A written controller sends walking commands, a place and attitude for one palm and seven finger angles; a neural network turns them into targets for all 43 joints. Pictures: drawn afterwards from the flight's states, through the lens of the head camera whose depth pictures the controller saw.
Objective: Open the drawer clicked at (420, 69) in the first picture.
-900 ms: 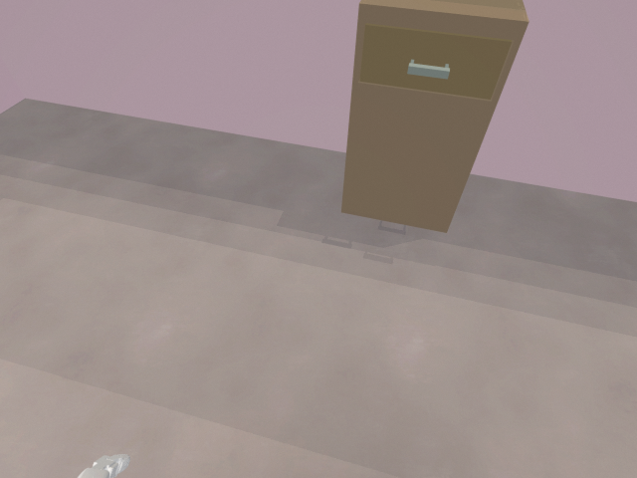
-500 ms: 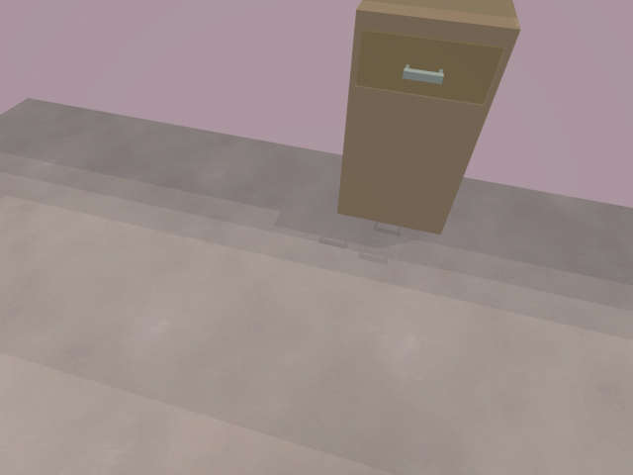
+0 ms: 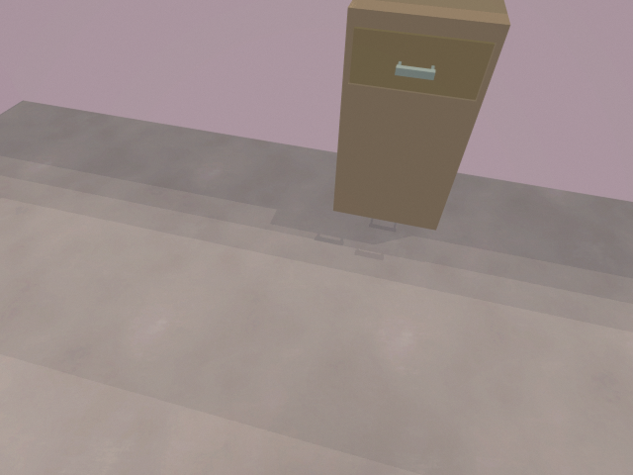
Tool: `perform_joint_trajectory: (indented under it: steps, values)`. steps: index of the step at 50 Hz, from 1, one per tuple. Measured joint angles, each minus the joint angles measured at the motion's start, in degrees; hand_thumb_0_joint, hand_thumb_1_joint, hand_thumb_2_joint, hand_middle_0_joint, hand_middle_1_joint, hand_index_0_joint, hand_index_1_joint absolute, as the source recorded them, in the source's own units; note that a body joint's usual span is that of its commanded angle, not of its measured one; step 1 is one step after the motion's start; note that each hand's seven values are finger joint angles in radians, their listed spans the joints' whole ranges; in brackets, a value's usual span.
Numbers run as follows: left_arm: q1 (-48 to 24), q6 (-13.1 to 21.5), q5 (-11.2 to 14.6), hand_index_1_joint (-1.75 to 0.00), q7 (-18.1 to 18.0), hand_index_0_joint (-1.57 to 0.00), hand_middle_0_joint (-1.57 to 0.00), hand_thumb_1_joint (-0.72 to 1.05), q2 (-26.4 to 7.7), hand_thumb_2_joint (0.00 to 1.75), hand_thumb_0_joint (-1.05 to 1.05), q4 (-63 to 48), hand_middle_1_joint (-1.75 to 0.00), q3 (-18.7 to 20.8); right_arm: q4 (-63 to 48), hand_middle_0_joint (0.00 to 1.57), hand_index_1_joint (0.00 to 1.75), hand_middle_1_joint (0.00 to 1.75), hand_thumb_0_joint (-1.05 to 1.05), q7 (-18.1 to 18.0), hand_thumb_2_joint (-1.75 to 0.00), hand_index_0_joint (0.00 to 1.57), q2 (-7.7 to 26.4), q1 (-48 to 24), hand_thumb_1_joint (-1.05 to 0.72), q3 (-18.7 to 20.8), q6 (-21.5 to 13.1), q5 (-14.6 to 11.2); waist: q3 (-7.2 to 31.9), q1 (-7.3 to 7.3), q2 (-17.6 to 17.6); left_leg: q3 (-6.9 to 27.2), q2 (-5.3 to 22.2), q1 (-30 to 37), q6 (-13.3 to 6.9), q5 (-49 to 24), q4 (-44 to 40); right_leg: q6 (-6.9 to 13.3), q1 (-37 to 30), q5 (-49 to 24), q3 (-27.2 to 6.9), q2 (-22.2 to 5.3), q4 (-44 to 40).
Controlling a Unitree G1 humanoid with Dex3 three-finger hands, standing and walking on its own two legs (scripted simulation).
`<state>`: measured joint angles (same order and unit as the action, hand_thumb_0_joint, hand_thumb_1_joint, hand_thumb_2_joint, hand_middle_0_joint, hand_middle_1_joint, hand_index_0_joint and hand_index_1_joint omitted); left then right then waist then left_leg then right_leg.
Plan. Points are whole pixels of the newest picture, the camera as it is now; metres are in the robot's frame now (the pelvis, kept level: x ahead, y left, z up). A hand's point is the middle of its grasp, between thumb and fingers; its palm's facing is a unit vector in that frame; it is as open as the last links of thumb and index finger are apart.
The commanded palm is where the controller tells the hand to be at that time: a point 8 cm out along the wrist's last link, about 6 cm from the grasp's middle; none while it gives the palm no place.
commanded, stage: look at it before walking up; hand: left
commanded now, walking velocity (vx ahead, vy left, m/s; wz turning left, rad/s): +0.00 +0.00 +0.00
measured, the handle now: (415, 69) +1.29 -0.25 -0.06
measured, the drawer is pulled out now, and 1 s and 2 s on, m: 0.00 0.00 0.00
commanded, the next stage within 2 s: walk to a spot facing it in 0.54 s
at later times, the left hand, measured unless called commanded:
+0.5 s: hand out of the picture +0.08 +0.25 -0.16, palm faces -0.03 -0.94 -0.33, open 7.4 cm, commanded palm none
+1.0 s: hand out of the picture +0.08 +0.19 -0.17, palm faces -0.14 -0.96 -0.25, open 7.4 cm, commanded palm none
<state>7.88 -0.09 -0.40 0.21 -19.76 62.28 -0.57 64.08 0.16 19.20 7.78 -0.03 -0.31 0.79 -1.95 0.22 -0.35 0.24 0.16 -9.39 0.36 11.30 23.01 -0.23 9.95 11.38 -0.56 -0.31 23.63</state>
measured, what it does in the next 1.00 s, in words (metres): stands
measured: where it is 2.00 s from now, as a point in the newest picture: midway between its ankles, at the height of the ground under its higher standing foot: (346, 457)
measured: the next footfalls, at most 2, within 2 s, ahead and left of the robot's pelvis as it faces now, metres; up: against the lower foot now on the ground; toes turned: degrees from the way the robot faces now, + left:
left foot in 1.54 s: +0.36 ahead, +0.03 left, +0.00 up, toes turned -19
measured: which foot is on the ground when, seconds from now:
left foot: down 0.00-1.00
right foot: down 0.00-1.00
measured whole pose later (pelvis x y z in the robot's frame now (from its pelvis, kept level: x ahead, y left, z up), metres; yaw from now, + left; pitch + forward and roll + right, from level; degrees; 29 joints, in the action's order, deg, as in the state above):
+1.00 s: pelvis +0.02 -0.02 -0.01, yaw -10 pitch -2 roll +1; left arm 15.2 -3.4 -1.2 2.4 -14.2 57.4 1.7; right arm 58.3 -0.1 14.3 10.6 1.6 0.7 1.4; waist -2.3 -1.7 0.6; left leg -8.6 5.0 -9.5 2.0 19.8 31.5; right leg 0.0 17.9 25.7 1.1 0.1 42.1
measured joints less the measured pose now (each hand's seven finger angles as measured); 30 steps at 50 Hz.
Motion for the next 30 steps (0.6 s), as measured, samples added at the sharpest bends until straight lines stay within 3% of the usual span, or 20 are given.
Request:
perform_joint_trajectory:
  steps: [30]
  values:
    - [-0.18, 0.08, -0.08, -0.3, -0.01, -0.2, -0.2, 0.9, -0.05, 0.89, 0.0, 0.52, -0.3, -0.01, -0.22, 0.2, 0.3, 0.3, 0.0, -0.13, -0.9, 0.2, 0.06, -1.92, -0.9, -0.1, -0.23, -0.14, -0.47, -0.48, -0.07, -0.02, 0.01, 1.02, 0.03, 0.21, -1.4, -0.01, -0.94, 0.26, -0.02, -0.01, -1.25]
